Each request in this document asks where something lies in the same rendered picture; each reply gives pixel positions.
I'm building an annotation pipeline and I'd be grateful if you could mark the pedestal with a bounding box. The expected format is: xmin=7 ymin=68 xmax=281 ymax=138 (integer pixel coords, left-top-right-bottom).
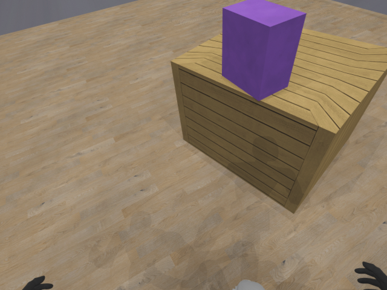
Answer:
xmin=171 ymin=28 xmax=387 ymax=214

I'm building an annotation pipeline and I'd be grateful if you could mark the carton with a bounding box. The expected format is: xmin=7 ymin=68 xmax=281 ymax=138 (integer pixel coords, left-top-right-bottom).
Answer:
xmin=222 ymin=0 xmax=306 ymax=101

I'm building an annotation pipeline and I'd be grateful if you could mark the robot right hand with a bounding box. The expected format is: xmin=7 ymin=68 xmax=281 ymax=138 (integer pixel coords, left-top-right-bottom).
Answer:
xmin=354 ymin=262 xmax=387 ymax=290

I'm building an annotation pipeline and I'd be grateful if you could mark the robot left hand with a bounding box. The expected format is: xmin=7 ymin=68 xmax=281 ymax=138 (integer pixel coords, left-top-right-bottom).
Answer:
xmin=22 ymin=275 xmax=53 ymax=290

